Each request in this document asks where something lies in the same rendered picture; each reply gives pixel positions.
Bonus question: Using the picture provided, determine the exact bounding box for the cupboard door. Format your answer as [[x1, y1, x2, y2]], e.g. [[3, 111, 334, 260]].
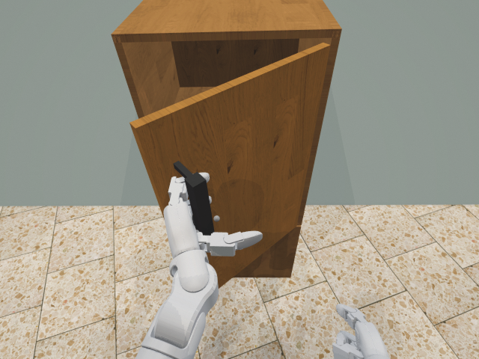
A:
[[130, 43, 331, 288]]

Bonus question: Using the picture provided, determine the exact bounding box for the robot left forearm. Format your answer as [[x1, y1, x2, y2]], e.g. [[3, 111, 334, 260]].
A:
[[135, 250, 219, 359]]

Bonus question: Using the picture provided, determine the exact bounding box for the robot left hand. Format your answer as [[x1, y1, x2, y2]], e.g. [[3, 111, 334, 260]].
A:
[[163, 173, 263, 259]]

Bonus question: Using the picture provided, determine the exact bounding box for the handle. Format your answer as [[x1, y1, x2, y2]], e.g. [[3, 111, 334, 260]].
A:
[[174, 161, 215, 244]]

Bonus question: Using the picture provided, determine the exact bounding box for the robot right hand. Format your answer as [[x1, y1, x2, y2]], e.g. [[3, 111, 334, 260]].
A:
[[332, 304, 389, 359]]

